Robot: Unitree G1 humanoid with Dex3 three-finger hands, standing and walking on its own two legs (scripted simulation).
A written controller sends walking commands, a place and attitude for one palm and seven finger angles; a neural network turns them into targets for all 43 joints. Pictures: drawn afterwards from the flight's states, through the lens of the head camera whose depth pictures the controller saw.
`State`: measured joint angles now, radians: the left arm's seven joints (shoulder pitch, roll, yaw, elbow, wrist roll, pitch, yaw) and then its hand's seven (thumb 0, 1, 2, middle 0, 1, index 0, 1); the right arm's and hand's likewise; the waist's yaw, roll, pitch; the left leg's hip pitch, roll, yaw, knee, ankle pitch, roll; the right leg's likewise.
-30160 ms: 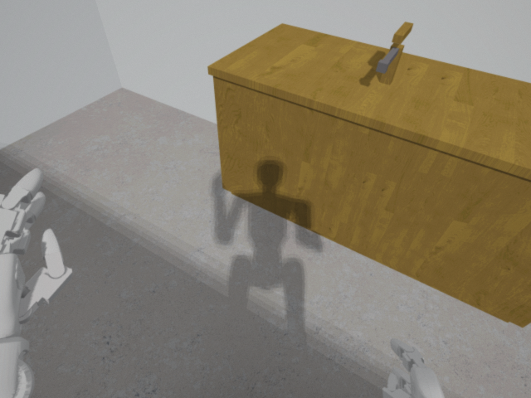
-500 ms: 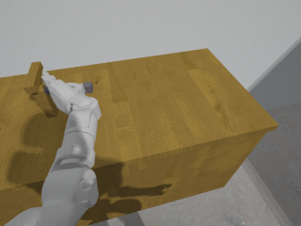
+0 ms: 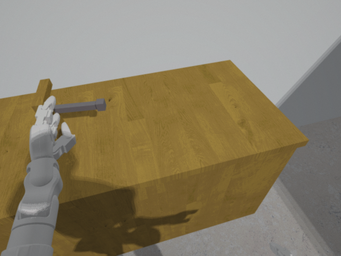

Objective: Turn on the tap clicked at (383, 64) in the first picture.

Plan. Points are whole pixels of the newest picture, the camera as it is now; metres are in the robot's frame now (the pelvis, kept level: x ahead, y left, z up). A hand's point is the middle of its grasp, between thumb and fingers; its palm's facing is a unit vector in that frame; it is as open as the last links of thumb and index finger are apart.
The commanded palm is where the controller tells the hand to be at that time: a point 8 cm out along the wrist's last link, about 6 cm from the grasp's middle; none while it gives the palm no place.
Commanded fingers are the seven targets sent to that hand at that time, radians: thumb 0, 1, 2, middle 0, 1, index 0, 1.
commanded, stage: draw the hand back beside the body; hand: left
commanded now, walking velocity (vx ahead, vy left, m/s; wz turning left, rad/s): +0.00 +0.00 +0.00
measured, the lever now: (101, 104) +0.52 +0.27 +0.07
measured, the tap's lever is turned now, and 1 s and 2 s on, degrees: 82 82 82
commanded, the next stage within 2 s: step back with the hand held close in 1.04 s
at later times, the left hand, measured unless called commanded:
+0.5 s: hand (44, 163) +0.24 +0.26 +0.16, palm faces +0.39 -0.88 -0.25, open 7.5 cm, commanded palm +0.20 +0.29 +0.16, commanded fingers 0.00 0.90 0.90 -0.20 -0.29 -0.20 -0.29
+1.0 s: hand (26, 190) +0.19 +0.27 +0.15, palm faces +0.44 -0.84 -0.32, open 7.4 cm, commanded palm +0.14 +0.30 +0.17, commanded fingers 0.00 0.90 0.90 -0.20 -0.30 -0.20 -0.30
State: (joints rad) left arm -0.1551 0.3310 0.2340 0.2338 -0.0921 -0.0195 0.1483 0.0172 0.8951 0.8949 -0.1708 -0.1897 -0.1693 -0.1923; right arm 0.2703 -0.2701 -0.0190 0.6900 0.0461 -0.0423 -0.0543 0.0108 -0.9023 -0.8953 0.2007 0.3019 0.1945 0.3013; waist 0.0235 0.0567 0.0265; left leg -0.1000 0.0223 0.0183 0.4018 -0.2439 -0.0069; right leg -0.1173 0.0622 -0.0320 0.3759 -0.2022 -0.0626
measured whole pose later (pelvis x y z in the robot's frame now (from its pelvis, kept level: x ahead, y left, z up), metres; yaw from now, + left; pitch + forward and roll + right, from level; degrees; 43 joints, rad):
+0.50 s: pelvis +0.00 +0.02 +0.00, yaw +1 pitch -6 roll -1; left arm 0.19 0.31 0.22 -0.18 -0.10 -0.10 0.09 0.01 0.89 0.90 -0.20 -0.26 -0.19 -0.27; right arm 0.18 -0.23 0.02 0.64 0.01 -0.06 -0.04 0.01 -0.90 -0.90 0.20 0.30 0.20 0.30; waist 0.07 0.06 0.04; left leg -0.03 -0.01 0.01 0.35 -0.23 0.02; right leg -0.04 0.03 -0.03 0.32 -0.18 -0.03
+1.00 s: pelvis +0.00 +0.02 +0.00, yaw +2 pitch -6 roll -1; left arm 0.41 0.31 0.26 -0.35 -0.08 -0.10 0.11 0.01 0.89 0.89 -0.21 -0.30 -0.21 -0.30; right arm 0.16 -0.22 0.01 0.65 0.00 -0.08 -0.05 0.01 -0.90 -0.90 0.20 0.30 0.20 0.30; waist 0.08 0.07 0.04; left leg -0.06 -0.01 0.00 0.40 -0.24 0.02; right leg -0.06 0.03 -0.05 0.35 -0.19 -0.03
